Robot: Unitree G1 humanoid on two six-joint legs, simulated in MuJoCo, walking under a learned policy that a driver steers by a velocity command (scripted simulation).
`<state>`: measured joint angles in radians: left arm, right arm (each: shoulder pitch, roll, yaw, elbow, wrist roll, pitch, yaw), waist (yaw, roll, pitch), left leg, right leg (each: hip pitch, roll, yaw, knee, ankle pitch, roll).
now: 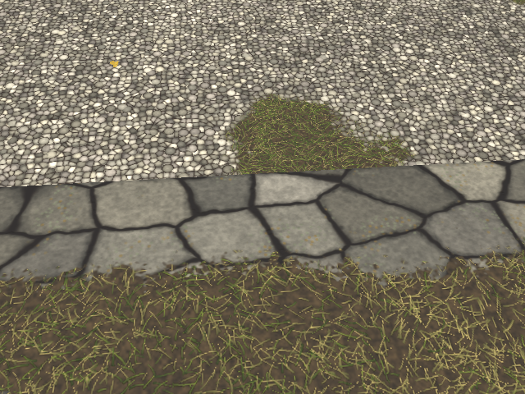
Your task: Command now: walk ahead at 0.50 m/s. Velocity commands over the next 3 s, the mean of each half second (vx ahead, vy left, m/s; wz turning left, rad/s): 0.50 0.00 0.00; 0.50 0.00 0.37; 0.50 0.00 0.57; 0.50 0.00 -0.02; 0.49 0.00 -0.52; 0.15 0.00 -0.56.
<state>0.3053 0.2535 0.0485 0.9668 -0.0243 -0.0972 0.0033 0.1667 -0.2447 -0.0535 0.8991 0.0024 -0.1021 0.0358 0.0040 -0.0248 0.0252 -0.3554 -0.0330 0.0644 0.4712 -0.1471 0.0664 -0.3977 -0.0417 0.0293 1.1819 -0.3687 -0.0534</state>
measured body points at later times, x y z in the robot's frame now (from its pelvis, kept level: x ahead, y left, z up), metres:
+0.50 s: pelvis +0.28 -0.06 -0.01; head +0.31 -0.07 +0.44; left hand +0.46 +0.19 -0.11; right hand +0.25 -0.32 -0.16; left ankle +0.10 +0.08 -0.67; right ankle +0.38 -0.15 -0.74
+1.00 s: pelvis +0.55 -0.02 -0.02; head +0.57 +0.00 +0.43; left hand +0.48 +0.25 -0.16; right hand +0.78 -0.21 -0.12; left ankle +0.65 +0.10 -0.73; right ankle +0.38 -0.15 -0.73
